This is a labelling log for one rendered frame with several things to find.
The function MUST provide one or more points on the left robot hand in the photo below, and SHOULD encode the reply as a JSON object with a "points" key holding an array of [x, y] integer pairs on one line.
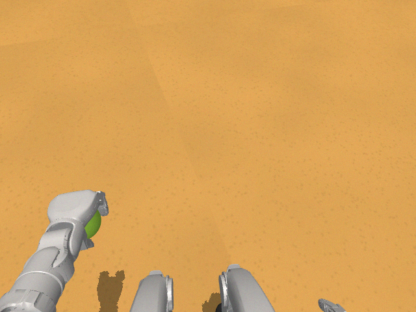
{"points": [[78, 205]]}

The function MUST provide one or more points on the ball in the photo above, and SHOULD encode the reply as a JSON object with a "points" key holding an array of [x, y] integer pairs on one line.
{"points": [[93, 225]]}

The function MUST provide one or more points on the right robot hand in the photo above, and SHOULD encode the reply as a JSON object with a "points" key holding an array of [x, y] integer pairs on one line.
{"points": [[328, 306]]}

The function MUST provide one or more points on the left robot arm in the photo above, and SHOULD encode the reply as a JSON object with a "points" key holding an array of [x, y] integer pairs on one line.
{"points": [[42, 281]]}

